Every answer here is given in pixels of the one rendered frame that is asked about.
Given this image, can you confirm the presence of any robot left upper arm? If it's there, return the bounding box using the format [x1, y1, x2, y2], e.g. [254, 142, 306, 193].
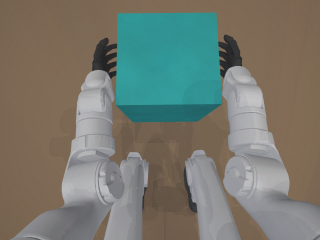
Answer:
[10, 158, 125, 240]

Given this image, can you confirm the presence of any right robot hand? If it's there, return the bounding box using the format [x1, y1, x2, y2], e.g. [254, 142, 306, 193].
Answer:
[218, 34, 242, 79]

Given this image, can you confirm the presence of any right robot shin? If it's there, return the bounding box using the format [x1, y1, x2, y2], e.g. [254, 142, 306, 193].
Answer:
[189, 150, 216, 203]

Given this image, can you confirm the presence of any robot shin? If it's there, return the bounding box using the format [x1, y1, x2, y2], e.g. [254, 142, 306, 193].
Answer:
[189, 150, 216, 203]
[120, 152, 144, 195]

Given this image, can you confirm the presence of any robot right upper arm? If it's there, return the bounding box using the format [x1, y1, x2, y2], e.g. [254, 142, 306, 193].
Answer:
[223, 153, 320, 240]

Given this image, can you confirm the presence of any robot right forearm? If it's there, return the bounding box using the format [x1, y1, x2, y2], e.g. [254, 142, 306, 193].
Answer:
[222, 66, 290, 181]

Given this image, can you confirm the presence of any left robot hand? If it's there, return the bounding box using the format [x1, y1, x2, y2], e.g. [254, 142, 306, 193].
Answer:
[92, 37, 117, 79]

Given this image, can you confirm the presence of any left robot shin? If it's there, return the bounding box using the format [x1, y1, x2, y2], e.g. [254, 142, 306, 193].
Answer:
[120, 152, 144, 195]

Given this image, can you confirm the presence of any carton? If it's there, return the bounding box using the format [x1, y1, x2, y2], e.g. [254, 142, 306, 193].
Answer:
[115, 12, 223, 123]

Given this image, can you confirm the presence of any robot left forearm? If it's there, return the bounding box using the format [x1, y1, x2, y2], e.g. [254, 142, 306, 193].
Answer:
[61, 70, 116, 196]

